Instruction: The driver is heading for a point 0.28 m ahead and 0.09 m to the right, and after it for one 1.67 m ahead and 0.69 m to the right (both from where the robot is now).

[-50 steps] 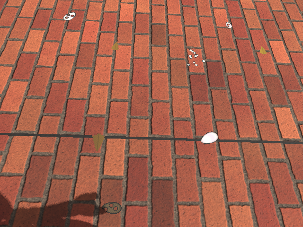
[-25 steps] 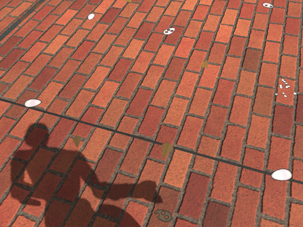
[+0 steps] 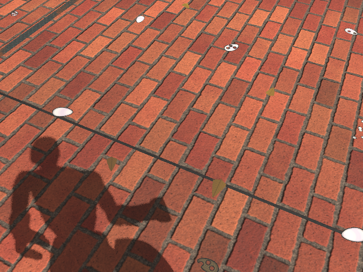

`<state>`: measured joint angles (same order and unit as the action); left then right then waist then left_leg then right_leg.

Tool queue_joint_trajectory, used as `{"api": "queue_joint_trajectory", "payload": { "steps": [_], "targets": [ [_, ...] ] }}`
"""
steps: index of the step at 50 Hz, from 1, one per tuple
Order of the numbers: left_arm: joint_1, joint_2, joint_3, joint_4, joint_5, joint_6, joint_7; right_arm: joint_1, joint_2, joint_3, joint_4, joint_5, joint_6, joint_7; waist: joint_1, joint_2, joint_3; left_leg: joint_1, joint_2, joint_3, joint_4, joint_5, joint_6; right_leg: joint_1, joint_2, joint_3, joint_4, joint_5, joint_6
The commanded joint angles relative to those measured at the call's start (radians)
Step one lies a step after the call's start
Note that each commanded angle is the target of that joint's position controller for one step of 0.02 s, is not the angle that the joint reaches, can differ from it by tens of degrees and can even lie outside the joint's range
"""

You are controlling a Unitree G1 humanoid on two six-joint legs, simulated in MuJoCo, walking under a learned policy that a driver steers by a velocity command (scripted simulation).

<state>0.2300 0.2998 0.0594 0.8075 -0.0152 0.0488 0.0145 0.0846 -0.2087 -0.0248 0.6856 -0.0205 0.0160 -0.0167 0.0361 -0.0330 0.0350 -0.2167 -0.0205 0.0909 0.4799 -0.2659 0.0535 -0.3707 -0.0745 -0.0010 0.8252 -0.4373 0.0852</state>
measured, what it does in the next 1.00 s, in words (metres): walks ahead, turning right: right foot, then left foot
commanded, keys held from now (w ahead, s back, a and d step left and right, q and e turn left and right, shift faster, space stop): e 0.10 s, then w+e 0.40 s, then w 0.50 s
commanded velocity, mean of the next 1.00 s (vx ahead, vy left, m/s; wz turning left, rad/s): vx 0.33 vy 0.00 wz -0.35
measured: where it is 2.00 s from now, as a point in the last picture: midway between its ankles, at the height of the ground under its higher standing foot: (279, 176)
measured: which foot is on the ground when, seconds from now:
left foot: down 0.00-0.18, up 0.20-0.66, down 0.68-1.00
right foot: up 0.00-0.16, down 0.18-0.68, up 0.70-1.00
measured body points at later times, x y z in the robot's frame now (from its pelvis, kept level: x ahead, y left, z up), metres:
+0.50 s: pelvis +0.08 -0.06 +0.01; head +0.09 -0.10 +0.46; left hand +0.17 +0.21 -0.08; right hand +0.20 -0.38 -0.09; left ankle +0.28 +0.09 -0.68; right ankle -0.04 -0.12 -0.74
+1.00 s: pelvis +0.36 -0.10 +0.01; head +0.39 -0.11 +0.46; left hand +0.63 +0.05 -0.08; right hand +0.26 -0.36 -0.12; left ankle +0.34 +0.02 -0.74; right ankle +0.43 -0.31 -0.68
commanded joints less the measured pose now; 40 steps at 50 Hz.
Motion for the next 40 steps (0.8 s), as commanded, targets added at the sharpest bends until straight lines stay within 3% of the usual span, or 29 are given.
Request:
{"api": "queue_joint_trajectory", "payload": {
  "steps": [1, 5, 6, 8, 9, 10, 11, 12, 13, 14, 15, 16, 19, 22, 27, 30, 32, 33, 34, 35, 36, 37, 38, 39, 40],
  "targets": [
    [-0.06, 0.107, 0.025, -0.1, -0.003, -0.009, 0.003, 0.005, -0.223, -0.075, -0.036, 0.009, 0.001, -0.013, -0.059, 0.147, -0.042, 0.101, 0.347, -0.243, -0.152, 0.349, 0.213, -0.084, -0.009, -0.009, 0.022, -0.046, -0.013],
    [-0.033, 0.085, 0.024, -0.11, -0.004, -0.007, -0.013, -0.026, -0.225, -0.082, -0.026, 0.017, 0.008, -0.018, -0.037, 0.144, -0.079, 0.129, 0.352, -0.192, -0.098, 0.481, 0.193, -0.023, 0.009, -0.047, -0.057, -0.026, -0.042],
    [-0.012, 0.079, 0.023, -0.107, -0.007, -0.006, -0.019, -0.022, -0.234, -0.087, -0.021, 0.024, 0.011, -0.018, -0.029, 0.146, -0.101, 0.122, 0.347, -0.172, -0.1, 0.381, 0.177, 0.018, 0.022, -0.071, -0.114, 0.011, -0.06],
    [0.073, 0.081, 0.031, -0.074, -0.011, -0.008, -0.027, -0.029, -0.231, -0.091, -0.008, 0.048, 0.012, -0.014, 0.014, 0.135, -0.109, 0.007, 0.298, -0.117, -0.061, -0.007, 0.111, 0.188, 0.067, -0.111, -0.289, 0.114, -0.125],
    [0.159, 0.117, 0.047, -0.038, -0.014, -0.011, -0.022, -0.033, -0.181, -0.08, -0.005, 0.045, 0.007, -0.008, 0.036, 0.046, -0.091, -0.145, 0.235, -0.043, 0.081, -0.197, 0.048, 0.324, 0.047, -0.025, -0.373, 0.08, -0.18],
    [0.243, 0.219, 0.074, -0.032, -0.019, -0.022, -0.005, -0.076, -0.094, -0.055, -0.035, 0.01, -0.005, 0.006, 0.045, -0.237, -0.084, -0.426, 0.099, 0.092, 0.474, -0.374, -0.055, 0.466, -0.206, 0.361, -0.474, 0.095, -0.294],
    [0.236, 0.266, 0.073, -0.074, 0.016, -0.059, -0.024, -0.174, -0.129, -0.064, -0.092, 0.026, -0.032, 0.011, 0.081, -0.245, -0.05, -0.63, -0.021, -0.093, 0.608, -0.43, -0.063, 0.419, -0.327, 0.745, -0.637, -0.126, -0.458],
    [0.168, 0.209, 0.059, -0.095, 0.027, -0.087, -0.026, -0.189, -0.191, -0.08, -0.085, 0.054, -0.054, 0.02, 0.057, -0.127, 0.012, -0.679, 0.041, -0.162, 0.655, -0.323, -0.046, 0.41, -0.317, 0.695, -0.679, -0.201, -0.435],
    [0.121, 0.174, 0.047, -0.101, 0.014, -0.102, -0.019, -0.155, -0.219, -0.09, -0.066, 0.058, -0.068, 0.026, 0.019, -0.093, 0.045, -0.681, 0.068, -0.168, 0.628, -0.193, -0.032, 0.398, -0.273, 0.601, -0.676, -0.196, -0.384],
    [0.099, 0.158, 0.041, -0.11, 0.001, -0.106, -0.012, -0.127, -0.22, -0.093, -0.036, 0.039, -0.076, 0.023, 0.005, -0.052, 0.045, -0.659, 0.085, -0.164, 0.596, -0.106, -0.035, 0.397, -0.231, 0.524, -0.669, -0.146, -0.344],
    [0.092, 0.152, 0.036, -0.11, -0.004, -0.105, -0.003, -0.115, -0.22, -0.095, -0.025, 0.022, -0.083, 0.02, -0.004, -0.049, 0.05, -0.631, 0.091, -0.163, 0.539, -0.025, -0.047, 0.391, -0.195, 0.46, -0.675, -0.062, -0.32],
    [0.11, 0.141, 0.03, -0.112, 0.002, -0.107, 0.004, -0.112, -0.206, -0.094, -0.014, 0.019, -0.09, 0.022, -0.005, -0.056, 0.04, -0.592, 0.083, -0.154, 0.507, 0.045, -0.058, 0.386, -0.164, 0.41, -0.682, 0.022, -0.305],
    [0.171, 0.143, 0.033, -0.107, 0.004, -0.114, 0.013, -0.123, -0.174, -0.086, -0.008, 0.021, -0.104, 0.026, 0.007, -0.044, 0.02, -0.564, 0.058, -0.141, 0.379, 0.181, -0.091, 0.408, -0.124, 0.319, -0.677, 0.23, -0.292],
    [0.197, 0.152, 0.039, -0.106, 0.001, -0.11, 0.017, -0.16, -0.154, -0.076, -0.018, 0.027, -0.111, 0.033, 0.023, -0.073, 0.031, -0.501, 0.038, -0.138, 0.225, 0.267, -0.116, 0.356, -0.093, 0.274, -0.668, 0.274, -0.278],
    [0.249, 0.158, 0.045, -0.088, -0.009, -0.099, 0.018, -0.256, -0.144, -0.058, -0.053, 0.036, -0.131, 0.059, 0.068, -0.098, 0.067, -0.431, 0.026, -0.122, 0.069, 0.3, -0.117, 0.324, -0.107, 0.282, -0.631, 0.308, -0.281],
    [0.25, 0.158, 0.047, -0.078, -0.01, -0.093, 0.019, -0.232, -0.165, -0.06, -0.05, 0.038, -0.145, 0.071, 0.052, -0.124, 0.065, -0.35, 0.022, -0.111, 0.017, 0.274, -0.083, 0.352, -0.141, 0.301, -0.596, 0.4, -0.265],
    [0.23, 0.167, 0.05, -0.079, -0.005, -0.087, 0.019, -0.155, -0.204, -0.075, -0.036, 0.039, -0.15, 0.067, 0.005, -0.16, 0.029, -0.251, -0.002, -0.081, 0.002, 0.199, -0.041, 0.387, -0.148, 0.296, -0.515, 0.644, -0.245],
    [0.218, 0.156, 0.046, -0.081, -0.002, -0.084, 0.019, -0.048, -0.235, -0.091, -0.007, 0.038, -0.15, 0.058, -0.052, -0.154, -0.046, -0.106, -0.026, -0.054, -0.03, 0.205, -0.006, 0.388, -0.108, 0.255, -0.385, 0.836, -0.223],
    [0.21, 0.131, 0.034, -0.091, 0.007, -0.083, 0.017, 0.11, -0.275, -0.105, 0.023, 0.03, -0.149, 0.051, -0.127, -0.134, -0.176, 0.155, 0.033, -0.103, 0.005, 0.214, 0.046, 0.288, -0.061, 0.217, -0.181, 0.848, -0.191],
    [0.288, 0.045, 0.007, -0.116, 0.018, -0.089, 0.015, 0.285, -0.355, -0.123, 0.046, 0.006, -0.146, 0.044, -0.139, 0.083, -0.38, 0.566, 0.284, -0.481, 0.029, 0.081, 0.183, -0.039, 0.057, 0.175, 0.195, 0.505, -0.127],
    [0.351, 0.008, -0.008, -0.113, -0.013, -0.105, 0.014, 0.336, -0.33, -0.115, 0.088, 0.013, -0.145, 0.061, -0.109, 0.328, -0.449, 0.664, 0.42, -0.887, -0.166, -0.148, 0.261, -0.252, 0.164, 0.206, 0.416, -0.142, -0.103],
    [0.244, 0.114, 0.016, -0.117, -0.037, -0.113, 0.01, 0.276, -0.243, -0.09, 0.088, 0.035, -0.144, 0.06, -0.126, 0.227, -0.27, 0.541, 0.384, -0.804, -0.213, -0.257, 0.214, -0.352, 0.1, 0.219, 0.498, -0.097, -0.112],
    [0.142, 0.142, 0.021, -0.137, -0.033, -0.119, 0.007, 0.208, -0.208, -0.079, 0.081, 0.037, -0.136, 0.053, -0.12, 0.154, -0.143, 0.39, 0.349, -0.64, -0.22, -0.196, 0.183, -0.368, 0.051, 0.173, 0.478, -0.009, -0.123],
    [0.084, 0.132, 0.019, -0.149, -0.016, -0.127, 0.006, 0.161, -0.19, -0.071, 0.078, 0.028, -0.128, 0.049, -0.097, 0.094, -0.077, 0.257, 0.309, -0.534, -0.241, -0.079, 0.171, -0.339, 0.012, 0.142, 0.431, 0.059, -0.127],
    [0.069, 0.121, 0.022, -0.151, -0.005, -0.128, 0.001, 0.135, -0.168, -0.062, 0.077, 0.017, -0.126, 0.046, -0.069, 0.096, -0.042, 0.171, 0.27, -0.46, -0.267, 0.008, 0.165, -0.303, -0.02, 0.129, 0.38, 0.106, -0.127]
  ]
}}
Next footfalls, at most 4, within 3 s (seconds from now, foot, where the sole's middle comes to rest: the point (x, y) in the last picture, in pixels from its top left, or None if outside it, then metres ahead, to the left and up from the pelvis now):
0.18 right None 0.00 -0.12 -0.77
0.68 left None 0.38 0.00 -0.77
1.18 right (286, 254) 0.57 -0.35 -0.77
1.70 left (247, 172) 0.93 -0.24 -0.77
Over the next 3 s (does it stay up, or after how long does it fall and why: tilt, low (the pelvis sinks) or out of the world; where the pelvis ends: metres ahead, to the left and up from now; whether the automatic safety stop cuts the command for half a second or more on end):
stays up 1.41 -0.51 0.01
